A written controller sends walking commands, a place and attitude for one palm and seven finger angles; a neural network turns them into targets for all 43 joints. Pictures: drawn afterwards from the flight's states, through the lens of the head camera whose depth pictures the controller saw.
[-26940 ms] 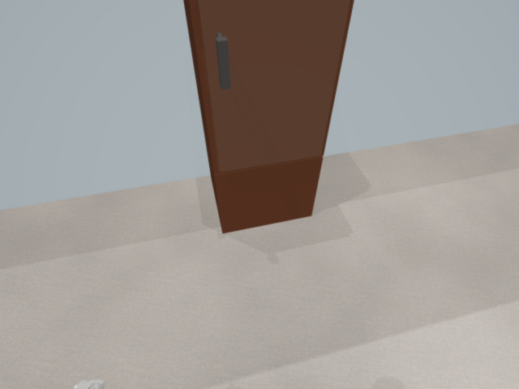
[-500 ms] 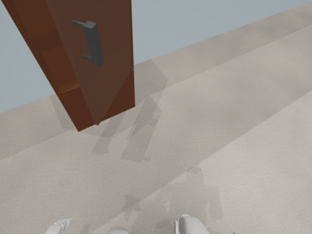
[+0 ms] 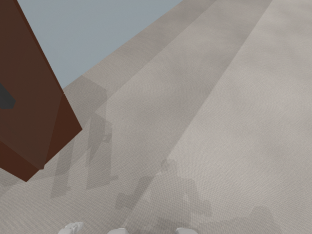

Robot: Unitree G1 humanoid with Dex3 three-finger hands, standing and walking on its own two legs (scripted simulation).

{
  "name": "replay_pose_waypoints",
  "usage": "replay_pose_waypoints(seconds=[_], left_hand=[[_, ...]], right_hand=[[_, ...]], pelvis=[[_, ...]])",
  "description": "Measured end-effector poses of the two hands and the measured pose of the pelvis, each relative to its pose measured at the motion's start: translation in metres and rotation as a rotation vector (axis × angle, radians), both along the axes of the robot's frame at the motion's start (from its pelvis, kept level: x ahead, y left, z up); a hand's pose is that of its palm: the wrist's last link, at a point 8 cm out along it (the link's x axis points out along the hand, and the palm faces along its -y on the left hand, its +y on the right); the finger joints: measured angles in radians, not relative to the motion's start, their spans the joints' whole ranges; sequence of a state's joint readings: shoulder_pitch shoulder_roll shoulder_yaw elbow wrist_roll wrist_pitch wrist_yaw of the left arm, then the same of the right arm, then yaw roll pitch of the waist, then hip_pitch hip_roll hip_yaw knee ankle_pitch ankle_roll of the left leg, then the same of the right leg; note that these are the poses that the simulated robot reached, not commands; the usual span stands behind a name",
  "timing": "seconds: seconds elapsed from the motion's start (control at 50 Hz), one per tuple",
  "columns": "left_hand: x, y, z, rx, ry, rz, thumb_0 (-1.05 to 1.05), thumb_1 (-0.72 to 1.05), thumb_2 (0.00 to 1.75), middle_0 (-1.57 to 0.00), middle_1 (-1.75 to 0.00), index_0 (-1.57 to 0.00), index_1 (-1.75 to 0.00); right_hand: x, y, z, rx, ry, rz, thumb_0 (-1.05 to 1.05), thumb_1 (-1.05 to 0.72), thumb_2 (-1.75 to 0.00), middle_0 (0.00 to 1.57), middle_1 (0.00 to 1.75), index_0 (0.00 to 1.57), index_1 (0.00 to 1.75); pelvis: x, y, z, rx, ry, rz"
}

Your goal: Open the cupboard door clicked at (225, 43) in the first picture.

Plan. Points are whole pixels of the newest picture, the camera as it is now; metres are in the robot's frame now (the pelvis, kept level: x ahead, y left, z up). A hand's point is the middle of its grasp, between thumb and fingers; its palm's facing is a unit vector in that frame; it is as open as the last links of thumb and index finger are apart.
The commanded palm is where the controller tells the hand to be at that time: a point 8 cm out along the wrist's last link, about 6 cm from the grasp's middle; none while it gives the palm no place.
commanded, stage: walk to a spot facing it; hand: left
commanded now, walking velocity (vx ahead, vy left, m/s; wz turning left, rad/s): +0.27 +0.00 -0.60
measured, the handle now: out of the picture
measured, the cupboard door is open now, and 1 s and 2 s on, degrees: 39 39 39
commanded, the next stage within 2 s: turn to face it in 1.70 s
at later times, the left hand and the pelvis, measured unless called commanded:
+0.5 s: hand (132, 173) +0.30 +0.08 -0.15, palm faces -0.35 -0.91 -0.22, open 7.4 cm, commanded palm none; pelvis +0.13 -0.06 +0.01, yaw -19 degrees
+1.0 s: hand (156, 118) +0.53 +0.01 -0.15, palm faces -0.52 -0.84 -0.17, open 7.4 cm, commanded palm none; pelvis +0.36 -0.12 +0.02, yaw -32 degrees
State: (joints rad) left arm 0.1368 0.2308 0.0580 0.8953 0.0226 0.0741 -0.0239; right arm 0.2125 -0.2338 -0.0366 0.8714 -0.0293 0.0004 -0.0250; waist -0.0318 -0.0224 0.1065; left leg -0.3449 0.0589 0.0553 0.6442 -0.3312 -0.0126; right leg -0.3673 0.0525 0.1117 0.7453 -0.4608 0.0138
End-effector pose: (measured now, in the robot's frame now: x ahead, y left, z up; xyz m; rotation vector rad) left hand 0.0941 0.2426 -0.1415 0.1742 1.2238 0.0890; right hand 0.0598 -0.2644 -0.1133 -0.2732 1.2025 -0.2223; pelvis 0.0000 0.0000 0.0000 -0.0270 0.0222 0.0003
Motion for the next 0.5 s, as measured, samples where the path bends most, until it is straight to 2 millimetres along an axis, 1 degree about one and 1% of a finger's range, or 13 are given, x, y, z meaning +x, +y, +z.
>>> replay_pose_waypoints(seconds=[0.04,0.1,0.18,0.24,0.28,0.32,0.36,0.38,0.4,0.42,0.46,0.5], left_hand=[[0.014,0.001,0.003,-0.013,-0.005,-0.023,0.01,0.90,0.90,-0.20,-0.29,-0.20,-0.30],[0.039,-0.001,0.012,-0.030,-0.025,-0.056,0.01,0.91,0.90,-0.20,-0.29,-0.20,-0.30],[0.077,-0.014,0.023,-0.035,-0.037,-0.131,0.01,0.91,0.90,-0.20,-0.29,-0.20,-0.30],[0.113,-0.032,0.025,-0.031,-0.044,-0.205,0.01,0.91,0.90,-0.20,-0.29,-0.20,-0.30],[0.140,-0.049,0.026,-0.026,-0.054,-0.259,0.01,0.91,0.90,-0.20,-0.29,-0.20,-0.30],[0.169,-0.069,0.025,-0.018,-0.076,-0.313,0.01,0.91,0.90,-0.20,-0.29,-0.20,-0.30],[0.198,-0.088,0.022,-0.010,-0.127,-0.349,0.01,0.91,0.90,-0.20,-0.29,-0.20,-0.30],[0.208,-0.096,0.021,-0.007,-0.157,-0.353,0.01,0.91,0.90,-0.20,-0.29,-0.20,-0.30],[0.215,-0.101,0.022,-0.004,-0.175,-0.352,0.01,0.91,0.90,-0.20,-0.29,-0.20,-0.30],[0.219,-0.106,0.023,0.000,-0.178,-0.349,0.01,0.91,0.90,-0.20,-0.29,-0.20,-0.30],[0.221,-0.111,0.025,0.011,-0.150,-0.349,0.00,0.91,0.90,-0.20,-0.29,-0.20,-0.30],[0.219,-0.115,0.025,0.019,-0.097,-0.358,0.00,0.91,0.90,-0.20,-0.29,-0.20,-0.30]], right_hand=[[-0.011,0.007,0.005,0.004,0.024,-0.014,0.00,-0.91,-0.90,0.20,0.30,0.20,0.30],[-0.029,0.016,0.012,0.022,0.077,-0.052,0.00,-0.91,-0.90,0.20,0.30,0.20,0.30],[-0.053,0.022,0.014,0.053,0.134,-0.141,0.00,-0.91,-0.90,0.21,0.30,0.20,0.30],[-0.072,0.022,0.011,0.077,0.177,-0.221,0.00,-0.91,-0.90,0.21,0.30,0.20,0.30],[-0.084,0.021,0.007,0.096,0.210,-0.276,0.00,-0.91,-0.90,0.21,0.30,0.20,0.30],[-0.093,0.017,0.000,0.115,0.244,-0.328,0.00,-0.91,-0.90,0.21,0.30,0.20,0.30],[-0.100,0.010,-0.012,0.138,0.280,-0.366,0.01,-0.91,-0.90,0.21,0.30,0.20,0.30],[-0.099,0.006,-0.017,0.148,0.299,-0.382,0.01,-0.91,-0.90,0.21,0.30,0.20,0.30],[-0.095,0.001,-0.020,0.154,0.310,-0.394,0.01,-0.91,-0.90,0.21,0.30,0.20,0.30],[-0.086,-0.004,-0.020,0.154,0.308,-0.404,0.01,-0.91,-0.90,0.21,0.30,0.20,0.30],[-0.058,-0.018,-0.018,0.145,0.268,-0.412,0.01,-0.91,-0.90,0.20,0.30,0.20,0.30],[-0.022,-0.032,-0.013,0.131,0.194,-0.415,0.01,-0.91,-0.90,0.20,0.30,0.20,0.30]], pelvis=[[0.007,0.002,0.005,0.000,-0.002,-0.028],[0.019,0.002,0.014,-0.001,0.002,-0.068],[0.038,-0.001,0.021,-0.002,0.011,-0.129],[0.054,-0.008,0.020,0.004,0.014,-0.177],[0.066,-0.016,0.017,0.011,0.014,-0.208],[0.079,-0.026,0.012,0.016,0.012,-0.239],[0.092,-0.040,0.001,0.023,0.006,-0.254],[0.096,-0.045,-0.002,0.024,-0.002,-0.266],[0.101,-0.049,-0.003,0.023,-0.010,-0.274],[0.106,-0.053,-0.002,0.021,-0.016,-0.281],[0.118,-0.059,0.004,0.018,-0.020,-0.301],[0.132,-0.064,0.010,0.021,-0.015,-0.324]])
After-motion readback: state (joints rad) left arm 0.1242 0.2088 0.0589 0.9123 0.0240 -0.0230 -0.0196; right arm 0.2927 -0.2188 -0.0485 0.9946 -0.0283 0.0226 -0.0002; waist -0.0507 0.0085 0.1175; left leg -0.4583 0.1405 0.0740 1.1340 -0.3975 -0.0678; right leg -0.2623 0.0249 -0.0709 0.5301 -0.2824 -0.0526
